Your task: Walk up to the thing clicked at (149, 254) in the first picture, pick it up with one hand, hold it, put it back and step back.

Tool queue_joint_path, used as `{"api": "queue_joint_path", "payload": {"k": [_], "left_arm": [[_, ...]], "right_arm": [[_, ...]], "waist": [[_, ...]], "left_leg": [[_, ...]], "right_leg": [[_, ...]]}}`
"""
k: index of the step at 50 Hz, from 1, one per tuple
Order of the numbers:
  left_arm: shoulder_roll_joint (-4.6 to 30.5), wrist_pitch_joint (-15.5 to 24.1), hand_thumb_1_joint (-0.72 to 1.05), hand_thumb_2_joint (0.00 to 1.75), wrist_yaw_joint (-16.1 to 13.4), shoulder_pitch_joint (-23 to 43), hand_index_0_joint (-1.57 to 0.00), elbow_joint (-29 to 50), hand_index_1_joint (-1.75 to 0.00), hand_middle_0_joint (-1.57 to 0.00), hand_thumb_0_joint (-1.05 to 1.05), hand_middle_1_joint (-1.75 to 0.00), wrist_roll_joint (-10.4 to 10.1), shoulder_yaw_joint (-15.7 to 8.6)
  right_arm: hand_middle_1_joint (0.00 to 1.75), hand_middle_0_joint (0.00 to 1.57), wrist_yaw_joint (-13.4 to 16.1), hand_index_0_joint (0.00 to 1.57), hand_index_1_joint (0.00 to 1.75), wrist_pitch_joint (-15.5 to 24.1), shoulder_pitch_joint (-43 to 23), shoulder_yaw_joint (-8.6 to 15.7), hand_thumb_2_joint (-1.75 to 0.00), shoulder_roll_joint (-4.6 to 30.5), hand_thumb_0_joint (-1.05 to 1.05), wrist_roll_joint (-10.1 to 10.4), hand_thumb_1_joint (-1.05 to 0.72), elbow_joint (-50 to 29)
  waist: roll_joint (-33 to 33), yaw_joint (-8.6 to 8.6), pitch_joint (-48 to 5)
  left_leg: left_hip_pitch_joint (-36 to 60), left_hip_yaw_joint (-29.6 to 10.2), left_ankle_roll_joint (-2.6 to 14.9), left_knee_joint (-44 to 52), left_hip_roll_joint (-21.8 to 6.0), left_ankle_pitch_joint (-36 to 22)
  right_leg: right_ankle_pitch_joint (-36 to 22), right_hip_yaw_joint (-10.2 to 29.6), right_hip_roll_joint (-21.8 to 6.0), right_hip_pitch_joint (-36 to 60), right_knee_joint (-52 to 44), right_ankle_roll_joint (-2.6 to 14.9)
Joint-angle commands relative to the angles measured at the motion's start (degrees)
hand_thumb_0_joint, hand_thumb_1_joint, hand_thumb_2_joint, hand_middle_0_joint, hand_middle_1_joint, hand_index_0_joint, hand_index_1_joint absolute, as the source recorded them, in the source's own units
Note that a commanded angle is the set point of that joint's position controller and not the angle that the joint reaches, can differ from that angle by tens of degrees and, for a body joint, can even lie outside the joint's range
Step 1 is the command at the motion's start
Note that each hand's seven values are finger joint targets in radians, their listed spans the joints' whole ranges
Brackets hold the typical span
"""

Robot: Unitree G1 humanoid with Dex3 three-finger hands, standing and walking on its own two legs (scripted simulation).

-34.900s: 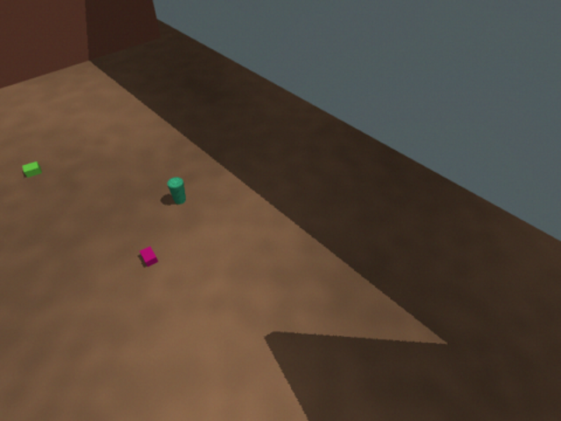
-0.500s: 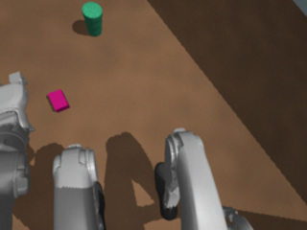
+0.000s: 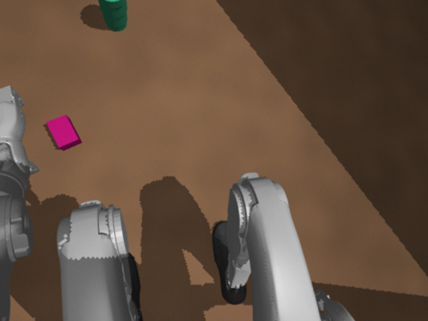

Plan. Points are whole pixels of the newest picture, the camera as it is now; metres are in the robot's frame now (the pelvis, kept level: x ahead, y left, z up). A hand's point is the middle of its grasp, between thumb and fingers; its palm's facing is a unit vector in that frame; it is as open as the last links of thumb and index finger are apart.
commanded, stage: rise first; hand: left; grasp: from above
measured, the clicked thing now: (64, 132) +0.50 +0.25 -0.32
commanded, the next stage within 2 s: approach in 1.96 s
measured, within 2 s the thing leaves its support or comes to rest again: neither
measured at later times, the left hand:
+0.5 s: hand (22, 139) +0.46 +0.29 -0.20, palm faces -0.39 -0.17 -0.90, open 13.9 cm
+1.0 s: hand (22, 133) +0.47 +0.29 -0.21, palm faces -0.38 -0.16 -0.91, open 13.5 cm
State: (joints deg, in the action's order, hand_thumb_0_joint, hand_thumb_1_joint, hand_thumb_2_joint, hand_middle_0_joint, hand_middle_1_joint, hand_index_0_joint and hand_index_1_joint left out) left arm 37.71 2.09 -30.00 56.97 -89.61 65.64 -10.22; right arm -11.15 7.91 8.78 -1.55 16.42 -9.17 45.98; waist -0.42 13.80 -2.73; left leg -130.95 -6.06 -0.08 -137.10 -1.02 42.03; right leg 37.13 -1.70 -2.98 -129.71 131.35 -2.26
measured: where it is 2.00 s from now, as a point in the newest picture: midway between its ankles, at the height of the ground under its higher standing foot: (181, 292)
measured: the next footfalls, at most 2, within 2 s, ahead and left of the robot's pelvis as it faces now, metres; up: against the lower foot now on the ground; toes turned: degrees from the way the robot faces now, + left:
none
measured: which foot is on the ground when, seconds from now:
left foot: down 0.00-1.00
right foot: down 0.00-1.00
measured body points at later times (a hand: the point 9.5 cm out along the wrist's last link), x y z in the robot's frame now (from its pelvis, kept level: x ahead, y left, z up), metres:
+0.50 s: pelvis +0.00 +0.00 -0.02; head +0.25 +0.05 +0.35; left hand +0.48 +0.29 -0.15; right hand +0.02 -0.27 -0.12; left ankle +0.07 +0.12 -0.30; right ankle +0.10 -0.14 -0.30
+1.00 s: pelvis +0.00 +0.00 -0.02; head +0.25 +0.07 +0.34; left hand +0.49 +0.29 -0.15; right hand +0.00 -0.27 -0.11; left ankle +0.07 +0.12 -0.30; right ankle +0.10 -0.13 -0.30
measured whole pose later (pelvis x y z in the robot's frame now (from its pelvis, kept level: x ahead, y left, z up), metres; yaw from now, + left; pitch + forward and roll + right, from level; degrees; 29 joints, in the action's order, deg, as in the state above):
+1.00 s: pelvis +0.00 +0.00 -0.02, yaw -3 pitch +34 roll -9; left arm 44.4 2.1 -30.5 60.7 -93.3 67.2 -11.4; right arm -15.0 9.3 10.7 -5.0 18.1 -10.8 43.9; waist 0.4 17.6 0.7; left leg -134.2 -8.4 0.3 -141.5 -0.7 41.6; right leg 36.1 -3.4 -2.4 -131.4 133.6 -2.9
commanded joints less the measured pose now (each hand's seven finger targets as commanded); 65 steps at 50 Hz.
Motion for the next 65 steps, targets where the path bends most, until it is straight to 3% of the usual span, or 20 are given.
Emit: {"api": "queue_joint_path", "payload": {"k": [1,4,6,18,21,24,25,28,30,38,40,44,48,55,56,59,60,62,64,65], "left_arm": [[13.08,0.18,-0.5,0.94,-1.95,17.91,-0.13,6.31,-1.0,-0.09,0.0,-1.04,0.47,0.31],[14.65,0.1,-0.5,0.94,-2.36,16.5,-0.13,5.21,-0.99,-0.09,0.0,-1.03,-0.27,-1.07],[14.84,0.11,-0.52,0.96,-1.98,18.1,-0.12,5.63,-1.0,-0.09,0.0,-1.03,0.49,-0.59],[17.2,0.29,-0.52,0.96,-2.94,18.39,-0.12,4.21,-0.99,-0.1,0.0,-1.01,0.46,-1.81],[16.42,0.74,-0.51,0.95,-2.59,19.77,-0.13,2.74,-0.98,-0.12,0.0,-0.99,0.55,-0.62],[18.74,0.92,-0.5,0.96,-2.77,18.27,-0.15,3.48,-0.96,-0.15,0.0,-0.96,0.51,-2.04],[19.14,1.09,-0.5,0.96,-2.72,19.99,-0.15,4.54,-0.95,-0.16,0.0,-0.95,0.99,-1.84],[16.99,0.87,-0.48,0.94,-2.54,19.48,-0.16,4.11,-0.95,-0.15,0.0,-0.95,0.68,-0.98],[18.88,0.75,-0.49,0.94,-2.9,18.99,-0.16,3.19,-0.94,-0.16,0.0,-0.94,0.8,-1.96],[18.23,0.42,-0.47,0.93,-2.99,20.68,-0.18,2.44,-0.92,-0.19,0.0,-0.91,1.5,-0.86],[20.01,0.67,-0.46,0.92,-3.25,22.06,-0.19,4.2,-0.9,-0.21,0.0,-0.88,1.66,-2.08],[17.96,0.37,-0.45,0.91,-3.02,20.25,-0.21,0.44,-0.89,-0.22,0.0,-0.87,1.41,-0.69],[19.16,0.03,-0.43,0.9,-2.2,18.24,-0.22,3.03,-0.87,-0.24,0.0,-0.85,1.73,-1.2],[19.44,0.07,-0.41,0.88,-1.96,19.09,-0.25,7.27,-0.83,-0.28,0.0,-0.8,1.09,-2.09],[16.67,-0.17,-0.39,0.87,-1.77,18.17,-0.26,5.98,-0.82,-0.29,0.0,-0.8,0.66,-0.22],[16.94,0.04,-0.39,0.87,-1.84,20.3,-0.27,5.26,-0.81,-0.3,0.0,-0.78,0.7,0.14],[20.28,0.37,-0.4,0.89,-2.16,21.38,-0.26,7.22,-0.81,-0.29,0.0,-0.78,1.08,-2.29],[19.02,0.22,-0.4,0.88,-1.84,18.5,-0.27,4.19,-0.8,-0.3,0.0,-0.76,1.23,-1.92],[15.78,0.45,-0.38,0.87,-1.77,18.65,-0.27,1.77,-0.8,-0.31,0.0,-0.76,0.79,0.36],[19.12,0.8,-0.38,0.87,-1.9,20.41,-0.28,3.63,-0.79,-0.31,0.0,-0.76,1.06,-1.84]], "right_arm": [[0.3,0.2,0.06,0.2,0.3,0.46,14.06,3.83,-0.9,13.75,0.0,-0.37,-0.9,0.32],[0.3,0.2,-0.14,0.2,0.3,0.48,13.56,3.58,-0.9,14.32,0.0,-0.16,-0.9,-0.11],[0.3,0.2,-0.34,0.2,0.3,0.49,14.03,3.58,-0.9,14.57,0.0,-0.39,-0.9,-0.32],[0.3,0.2,-1.05,0.2,0.3,0.55,13.98,2.44,-0.9,15.26,0.0,-0.58,-0.9,-0.55],[0.3,0.2,-1.39,0.2,0.3,0.88,14.4,2.09,-0.9,15.04,0.0,-0.97,-0.9,-0.42],[0.3,0.2,-1.46,0.2,0.3,0.99,14.49,1.79,-0.9,15.49,0.0,-1.0,-0.9,-0.46],[0.3,0.2,-1.66,0.2,0.3,1.19,14.95,1.63,-0.9,15.43,0.0,-1.36,-0.9,-0.63],[0.3,0.2,-1.99,0.2,0.3,1.3,14.94,1.73,-0.9,15.57,0.0,-1.4,-0.9,-0.71],[0.3,0.2,-2.02,0.2,0.3,1.31,14.88,1.72,-0.9,16.32,0.0,-1.14,-0.9,-0.64],[0.3,0.2,-2.47,0.2,0.3,1.24,14.58,1.09,-0.9,16.27,0.0,-1.49,-0.9,-0.9],[0.3,0.2,-2.59,0.2,0.3,1.37,15.71,1.18,-0.9,16.93,0.0,-1.62,-0.9,-0.71],[0.3,0.2,-3.03,0.2,0.3,1.52,14.99,0.84,-0.9,16.9,0.0,-1.55,-0.9,-1.18],[0.3,0.2,-3.29,0.2,0.3,1.61,14.91,1.04,-0.9,16.99,0.0,-1.58,-0.9,-1.49],[0.3,0.2,-3.8,0.2,0.3,1.48,16.69,1.72,-0.9,17.16,0.0,-1.28,-0.9,-0.89],[0.3,0.2,-3.83,0.2,0.3,1.45,15.81,1.63,-0.9,16.83,0.0,-0.92,-0.9,-1.18],[0.3,0.2,-3.96,0.2,0.3,1.67,15.46,1.6,-0.9,16.8,0.0,-0.83,-0.9,-0.95],[0.3,0.2,-3.84,0.2,0.3,1.57,16.36,1.98,-0.9,17.44,0.0,-1.03,-0.9,-0.86],[0.3,0.2,-3.86,0.2,0.3,1.57,15.47,1.73,-0.9,17.2,0.0,-0.9,-0.9,-1.02],[0.3,0.2,-3.84,0.2,0.3,1.76,14.55,1.28,-0.9,16.89,0.0,-0.9,-0.9,-1.58],[0.3,0.2,-3.64,0.2,0.3,1.88,15.71,1.75,-0.9,17.71,0.0,-0.91,-0.9,-1.25]], "waist": [[-14.7,2.0,-38.85],[-15.2,1.03,-37.95],[-15.54,2.46,-37.15],[-16.77,2.57,-36.93],[-14.93,4.08,-34.78],[-15.45,2.62,-36.91],[-15.42,3.76,-36.56],[-16.01,4.26,-36.45],[-16.68,3.68,-36.04],[-17.95,4.74,-34.88],[-18.69,5.21,-35.43],[-17.85,5.17,-34.05],[-20.04,3.74,-35.67],[-19.27,4.51,-37.5],[-18.99,4.07,-37.47],[-18.82,4.92,-34.55],[-19.21,4.87,-34.81],[-17.65,3.99,-33.87],[-16.89,5.22,-32.1],[-16.23,5.5,-32.37]], "left_leg": [[27.26,4.94,1.68,14.18,1.24,-13.78],[26.49,4.47,1.55,14.93,1.33,-12.18],[27.1,4.32,1.62,14.18,1.19,-12.2],[25.61,4.01,1.57,13.08,1.41,-12.56],[22.99,4.41,1.88,11.79,1.53,-10.5],[23.24,4.54,1.88,11.98,1.53,-11.3],[23.57,4.52,1.9,11.22,1.52,-11.72],[24.65,4.15,1.76,11.36,1.4,-12.57],[24.52,3.61,1.57,12.09,1.43,-12.4],[24.65,3.51,1.49,11.76,1.36,-11.37],[25.17,3.24,1.47,11.71,1.37,-13.21],[24.21,3.01,1.41,11.75,1.45,-12.22],[26.57,3.36,1.25,12.36,1.42,-12.75],[26.55,3.7,1.36,11.41,1.38,-15.69],[27.06,3.55,1.23,11.89,1.35,-15.1],[26.09,3.15,1.27,12.51,1.34,-12.04],[25.54,3.24,1.43,12.64,1.47,-11.74],[24.91,3.17,1.4,13.03,1.54,-10.91],[22.95,3.1,1.67,13.38,1.68,-8.71],[23.78,2.85,1.7,13.13,1.58,-9.53]], "right_leg": [[-12.68,-6.15,2.68,21.35,-11.42,4.04],[-10.98,-6.44,2.6,20.48,-11.02,4.1],[-11.23,-6.76,2.53,19.37,-10.9,3.93],[-11.77,-7.23,2.97,19.43,-9.66,3.98],[-10.44,-7.08,3.22,19.7,-10.17,3.99],[-10.65,-7.1,3.32,21.61,-10.15,3.93],[-11.38,-7.24,3.19,21.26,-9.96,3.85],[-12.07,-7.59,3.33,20.63,-9.98,3.8],[-11.86,-7.91,3.26,19.55,-9.35,3.93],[-10.99,-8.2,3.53,18.4,-9.25,4.04],[-12.71,-8.5,3.41,18.98,-8.96,3.76],[-11.82,-8.64,3.41,17.96,-8.7,4.0],[-11.72,-8.58,3.46,18.46,-8.84,4.06],[-14.92,-8.37,3.38,20.39,-8.99,3.91],[-14.11,-8.26,3.41,19.82,-8.98,4.04],[-11.59,-8.43,3.39,17.02,-9.22,4.15],[-11.3,-8.44,3.38,17.62,-9.52,4.1],[-10.19,-8.39,3.24,17.13,-9.48,4.17],[-8.47,-8.45,3.38,16.68,-10.12,3.98],[-9.52,-8.49,3.21,16.72,-10.03,3.79]]}}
